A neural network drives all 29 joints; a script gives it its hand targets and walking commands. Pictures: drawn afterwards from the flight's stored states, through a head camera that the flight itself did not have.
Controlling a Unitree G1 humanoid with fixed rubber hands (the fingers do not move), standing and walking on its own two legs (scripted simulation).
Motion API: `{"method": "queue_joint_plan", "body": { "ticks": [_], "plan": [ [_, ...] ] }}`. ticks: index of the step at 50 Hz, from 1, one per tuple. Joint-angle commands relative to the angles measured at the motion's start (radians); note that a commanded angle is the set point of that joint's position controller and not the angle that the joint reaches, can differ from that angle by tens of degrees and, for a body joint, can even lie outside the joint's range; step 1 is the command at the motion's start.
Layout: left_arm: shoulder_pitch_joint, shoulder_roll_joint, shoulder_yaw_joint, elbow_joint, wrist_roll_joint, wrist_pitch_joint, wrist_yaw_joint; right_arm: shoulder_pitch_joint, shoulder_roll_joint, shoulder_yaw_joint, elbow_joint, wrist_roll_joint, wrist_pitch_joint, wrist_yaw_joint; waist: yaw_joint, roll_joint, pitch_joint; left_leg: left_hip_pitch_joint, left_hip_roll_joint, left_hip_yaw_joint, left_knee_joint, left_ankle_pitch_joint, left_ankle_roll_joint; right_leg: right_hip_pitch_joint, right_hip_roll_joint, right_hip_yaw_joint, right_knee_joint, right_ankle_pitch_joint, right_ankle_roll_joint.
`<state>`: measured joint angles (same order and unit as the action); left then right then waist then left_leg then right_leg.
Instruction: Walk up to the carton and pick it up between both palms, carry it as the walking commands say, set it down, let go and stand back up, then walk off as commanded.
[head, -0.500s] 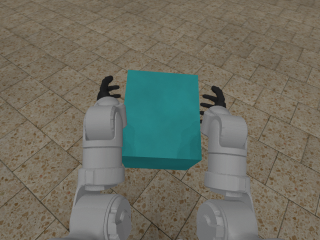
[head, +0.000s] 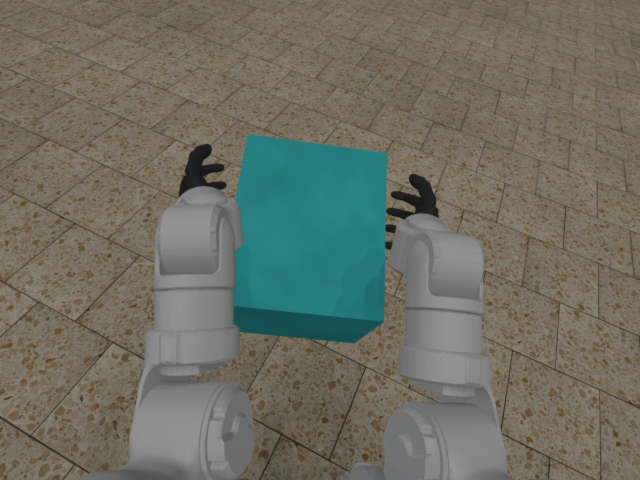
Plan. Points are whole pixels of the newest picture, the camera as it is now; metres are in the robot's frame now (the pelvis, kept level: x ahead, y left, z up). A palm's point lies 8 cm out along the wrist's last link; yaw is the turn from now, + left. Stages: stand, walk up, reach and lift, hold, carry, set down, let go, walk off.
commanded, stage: carry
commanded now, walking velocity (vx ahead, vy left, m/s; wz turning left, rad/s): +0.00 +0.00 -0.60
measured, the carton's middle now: (305, 246) +0.41 +0.06 +0.04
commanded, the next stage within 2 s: none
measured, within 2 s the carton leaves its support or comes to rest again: neither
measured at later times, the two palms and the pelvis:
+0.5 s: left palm (374, 251) +0.34 -0.02 +0.14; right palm (594, 356) +0.26 -0.25 +0.11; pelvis -0.05 -0.01 +0.00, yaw -14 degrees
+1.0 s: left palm (312, 300) +0.28 +0.05 +0.13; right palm (564, 453) +0.16 -0.17 +0.13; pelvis -0.12 +0.09 +0.00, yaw -31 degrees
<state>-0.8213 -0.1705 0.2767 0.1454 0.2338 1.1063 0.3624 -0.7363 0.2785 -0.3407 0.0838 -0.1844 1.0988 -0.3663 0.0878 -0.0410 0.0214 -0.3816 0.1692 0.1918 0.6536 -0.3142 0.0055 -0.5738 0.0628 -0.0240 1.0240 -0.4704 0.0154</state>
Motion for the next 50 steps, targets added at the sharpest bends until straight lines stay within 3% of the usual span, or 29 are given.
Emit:
{"method": "queue_joint_plan", "body": {
  "ticks": [1,3,4,6,7,9,10,12,14,18,19,20,21,22,25,26,27,29,32,35,37,38,39,40,41,42,45,47,50],
  "plan": [
    [-0.639,-1.051,-0.546,0.064,-0.467,0.025,-0.232,-0.631,0.795,0.381,0.012,0.265,-0.012,0.2,-0.105,0.371,-0.553,0.485,0.207,-0.084,-0.064,0.74,0.061,0.0,-0.039,-0.08,-0.132,0.044,0.026],
    [-0.68,-1.047,-0.528,0.077,-0.453,0.027,-0.236,-0.755,0.801,0.436,-0.042,0.295,-0.01,0.206,-0.103,0.335,-0.516,0.443,0.228,-0.053,-0.028,0.677,0.057,0.038,-0.029,-0.112,-0.257,0.051,0.023],
    [-0.628,-1.054,-0.533,0.061,-0.459,0.033,-0.24,-0.638,0.826,0.432,0.0,0.278,0.0,0.207,-0.102,0.333,-0.563,0.394,0.241,-0.055,-0.042,0.614,0.057,0.115,-0.027,-0.104,-0.287,0.065,0.005],
    [-0.579,-1.068,-0.499,0.135,-0.442,0.039,-0.249,-0.705,0.807,0.453,-0.02,0.284,0.003,0.205,-0.087,0.314,-0.53,0.29,0.214,-0.015,0.033,0.466,-0.001,0.238,-0.04,-0.092,-0.487,0.221,-0.006],
    [-0.516,-1.066,-0.477,0.167,-0.42,0.041,-0.253,-0.68,0.804,0.473,-0.017,0.286,0.004,0.209,-0.07,0.183,-0.542,0.2,0.194,-0.008,0.089,0.37,-0.036,0.36,-0.086,-0.017,-0.579,0.318,-0.027],
    [-0.468,-1.049,-0.449,0.192,-0.402,0.04,-0.249,-0.731,0.787,0.501,-0.084,0.307,0.006,0.212,-0.065,-0.204,-0.525,-0.247,-0.005,-0.034,0.353,-0.37,-0.118,0.644,-0.372,0.483,-0.511,1.035,-0.174],
    [-0.487,-1.029,-0.449,0.176,-0.394,0.041,-0.252,-0.755,0.795,0.5,-0.064,0.315,0.009,0.211,-0.07,-0.179,-0.536,-0.287,-0.025,-0.142,0.415,-0.415,-0.11,0.653,-0.406,0.537,-0.483,1.147,-0.218],
    [-0.604,-1.018,-0.42,0.087,-0.38,0.011,-0.243,-0.904,0.856,0.58,-0.08,0.395,0.005,0.232,-0.064,-0.135,-0.553,-0.284,-0.027,-0.175,0.465,-0.306,-0.098,0.605,-0.345,0.435,-0.504,0.966,-0.206],
    [-0.521,-0.999,-0.414,0.034,-0.359,0.0,-0.251,-0.774,0.911,0.594,-0.031,0.405,0.001,0.239,-0.064,-0.092,-0.582,-0.273,-0.044,-0.19,0.465,-0.185,-0.091,0.614,-0.312,0.336,-0.514,0.799,-0.185],
    [-0.477,-0.976,-0.35,0.063,-0.313,-0.013,-0.24,-0.823,0.921,0.624,-0.036,0.434,0.004,0.247,-0.056,-0.137,-0.57,-0.276,-0.051,-0.206,0.465,-0.185,-0.091,0.578,-0.283,0.381,-0.549,0.61,-0.182],
    [-0.459,-0.955,-0.327,0.054,-0.298,-0.022,-0.235,-0.834,0.904,0.638,-0.042,0.442,0.005,0.248,-0.052,-0.123,-0.566,-0.296,-0.076,-0.193,0.455,-0.18,-0.1,0.602,-0.279,0.423,-0.568,0.623,-0.167],
    [-0.443,-0.962,-0.327,0.062,-0.306,-0.027,-0.238,-0.845,0.907,0.652,-0.076,0.451,-0.007,0.246,-0.055,-0.159,-0.589,-0.34,-0.057,-0.22,0.459,-0.171,-0.101,0.682,-0.278,0.402,-0.518,0.813,-0.187],
    [-0.521,-0.968,-0.353,0.064,-0.309,-0.022,-0.231,-0.861,0.923,0.639,-0.034,0.455,-0.001,0.249,-0.053,-0.093,-0.569,-0.301,-0.071,-0.218,0.434,-0.197,-0.097,0.639,-0.278,0.423,-0.528,0.801,-0.18],
    [-0.434,-0.945,-0.335,0.078,-0.289,-0.024,-0.23,-0.825,0.9,0.656,-0.05,0.456,0.003,0.249,-0.047,-0.143,-0.588,-0.279,-0.092,-0.212,0.4,-0.202,-0.091,0.646,-0.285,0.447,-0.536,0.785,-0.183],
    [-0.454,-0.939,-0.343,0.05,-0.303,-0.039,-0.236,-0.742,0.91,0.634,0.024,0.433,0.005,0.25,-0.054,-0.106,-0.586,-0.283,-0.097,-0.223,0.422,-0.178,-0.104,0.618,-0.276,0.498,-0.567,0.731,-0.171],
    [-0.484,-0.921,-0.354,0.013,-0.313,-0.04,-0.244,-0.751,0.913,0.648,0.002,0.432,0.005,0.25,-0.056,-0.178,-0.583,-0.261,-0.094,-0.225,0.413,-0.178,-0.1,0.615,-0.261,0.493,-0.564,0.703,-0.166],
    [-0.52,-0.925,-0.365,-0.009,-0.324,-0.043,-0.241,-0.745,0.932,0.654,0.034,0.433,0.01,0.247,-0.058,-0.146,-0.607,-0.251,-0.115,-0.22,0.386,-0.168,-0.092,0.631,-0.248,0.462,-0.565,0.675,-0.156],
    [-0.531,-0.917,-0.36,-0.01,-0.323,-0.051,-0.241,-0.793,0.92,0.671,-0.011,0.443,-0.002,0.247,-0.055,-0.231,-0.597,-0.232,-0.126,-0.208,0.337,-0.153,-0.091,0.622,-0.245,0.46,-0.577,0.655,-0.151],
    [-0.493,-0.926,-0.337,0.061,-0.303,-0.042,-0.241,-0.818,0.897,0.635,0.004,0.43,-0.002,0.246,-0.051,-0.175,-0.571,-0.141,-0.154,-0.206,0.27,-0.147,-0.073,0.485,-0.239,0.51,-0.622,0.535,-0.155],
    [-0.466,-0.938,-0.35,0.067,-0.313,-0.042,-0.243,-0.764,0.896,0.612,0.035,0.405,-0.004,0.241,-0.05,-0.177,-0.592,0.011,-0.175,-0.175,0.151,-0.115,-0.061,0.374,-0.214,0.45,-0.656,0.354,-0.12],
    [-0.516,-0.912,-0.338,0.058,-0.297,-0.058,-0.233,-0.772,0.89,0.605,0.074,0.402,-0.006,0.249,-0.044,-0.208,-0.586,0.137,-0.232,-0.094,-0.026,-0.117,-0.049,0.326,-0.17,0.419,-0.676,0.43,-0.067],
    [-0.609,-0.921,-0.375,-0.058,-0.339,-0.062,-0.238,-0.813,0.916,0.608,0.03,0.42,-0.011,0.251,-0.051,-0.246,-0.602,0.266,-0.239,-0.066,-0.091,-0.102,-0.032,0.249,-0.128,0.386,-0.712,0.304,-0.004],
    [-0.568,-0.926,-0.385,-0.03,-0.333,-0.053,-0.227,-0.751,0.898,0.567,0.07,0.394,-0.007,0.247,-0.073,-0.199,-0.621,0.434,-0.184,-0.082,-0.254,-0.02,-0.008,0.136,-0.105,0.342,-0.652,0.322,0.043],
    [-0.544,-0.929,-0.381,0.032,-0.314,-0.045,-0.221,-0.768,0.864,0.546,0.071,0.388,-0.018,0.247,-0.088,0.075,-0.589,0.509,-0.011,-0.26,-0.4,-0.097,0.041,0.004,-0.04,0.257,-0.466,0.172,0.07],
    [-0.63,-0.945,-0.418,-0.043,-0.36,-0.046,-0.222,-0.742,0.864,0.535,0.06,0.377,-0.019,0.237,-0.092,0.381,-0.536,0.474,0.301,-0.5,-0.37,-0.015,0.106,-0.14,0.038,0.083,-0.116,-0.002,0.075],
    [-0.639,-0.952,-0.425,-0.062,-0.38,-0.044,-0.227,-0.694,0.869,0.519,0.061,0.361,-0.02,0.238,-0.077,0.335,-0.484,0.393,0.378,-0.426,-0.336,0.121,0.153,-0.176,-0.04,0.055,0.051,-0.009,0.067],
    [-0.744,-1.012,-0.505,-0.079,-0.447,-0.05,-0.242,-0.713,0.868,0.505,0.001,0.316,-0.04,0.222,-0.083,0.084,-0.462,0.35,0.252,-0.223,-0.238,0.411,0.145,-0.133,-0.103,0.056,0.195,0.096,0.049],
    [-0.596,-1.065,-0.514,-0.04,-0.446,-0.04,-0.251,-0.653,0.877,0.524,-0.058,0.317,-0.04,0.223,-0.078,0.125,-0.486,0.408,0.198,-0.108,-0.174,0.579,0.108,-0.111,-0.085,0.003,0.115,0.079,0.036],
    [-0.665,-1.072,-0.539,0.007,-0.473,-0.019,-0.248,-0.708,0.832,0.463,-0.019,0.281,-0.032,0.203,-0.084,0.338,-0.473,0.448,0.181,-0.026,-0.104,0.653,0.077,-0.064,-0.07,-0.053,-0.073,0.044,0.033]
  ]
}}
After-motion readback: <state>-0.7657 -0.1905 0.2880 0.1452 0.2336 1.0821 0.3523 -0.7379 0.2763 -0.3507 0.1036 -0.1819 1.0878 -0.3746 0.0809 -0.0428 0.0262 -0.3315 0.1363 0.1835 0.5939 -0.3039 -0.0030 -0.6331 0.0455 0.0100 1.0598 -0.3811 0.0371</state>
